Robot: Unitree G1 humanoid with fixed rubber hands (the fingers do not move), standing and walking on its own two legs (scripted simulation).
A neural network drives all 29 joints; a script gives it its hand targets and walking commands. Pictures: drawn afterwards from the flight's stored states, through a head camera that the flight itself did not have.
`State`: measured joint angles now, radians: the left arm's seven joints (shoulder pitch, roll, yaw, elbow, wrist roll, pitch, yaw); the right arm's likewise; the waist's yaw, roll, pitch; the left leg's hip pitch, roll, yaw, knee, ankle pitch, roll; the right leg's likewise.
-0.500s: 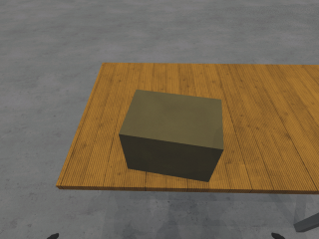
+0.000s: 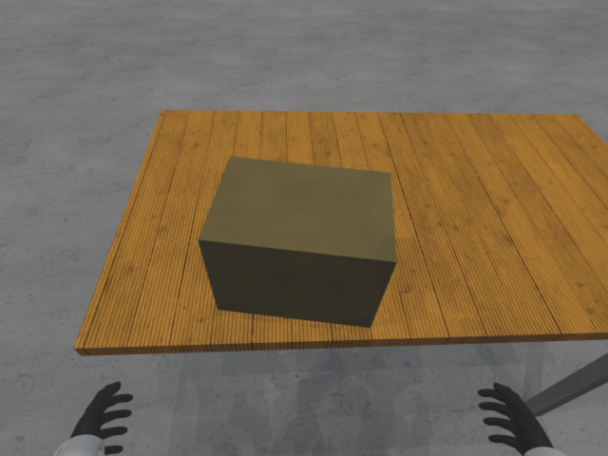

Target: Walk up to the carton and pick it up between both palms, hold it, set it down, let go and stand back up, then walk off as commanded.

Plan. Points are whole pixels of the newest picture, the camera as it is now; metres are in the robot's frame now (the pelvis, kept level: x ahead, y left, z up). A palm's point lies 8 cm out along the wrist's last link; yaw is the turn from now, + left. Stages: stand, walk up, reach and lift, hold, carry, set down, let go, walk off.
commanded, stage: reach and lift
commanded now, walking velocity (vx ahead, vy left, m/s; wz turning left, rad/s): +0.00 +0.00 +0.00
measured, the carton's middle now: (301, 243) +0.42 +0.02 +0.02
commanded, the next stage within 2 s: none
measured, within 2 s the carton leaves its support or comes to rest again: neither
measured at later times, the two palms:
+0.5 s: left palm (77, 423) +0.17 +0.28 -0.01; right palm (511, 447) +0.15 -0.23 -0.02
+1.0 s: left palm (65, 405) +0.18 +0.28 +0.03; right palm (486, 414) +0.17 -0.19 +0.02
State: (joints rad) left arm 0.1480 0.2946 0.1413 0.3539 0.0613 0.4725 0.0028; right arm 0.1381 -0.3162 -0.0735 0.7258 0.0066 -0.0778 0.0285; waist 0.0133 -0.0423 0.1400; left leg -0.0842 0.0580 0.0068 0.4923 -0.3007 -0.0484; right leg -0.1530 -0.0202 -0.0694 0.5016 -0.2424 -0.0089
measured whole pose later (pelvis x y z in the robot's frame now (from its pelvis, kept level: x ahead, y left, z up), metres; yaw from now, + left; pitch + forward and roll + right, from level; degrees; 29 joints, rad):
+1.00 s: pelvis +0.02 +0.03 +0.01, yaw -2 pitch -5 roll -1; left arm 0.44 0.31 0.05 -0.09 -0.19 0.13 -0.03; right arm 0.49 -0.16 -0.06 -0.05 0.15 0.02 -0.06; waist 0.05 0.02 0.09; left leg 0.01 0.04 0.06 0.33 -0.25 -0.01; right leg -0.05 -0.02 0.00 0.27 -0.14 0.03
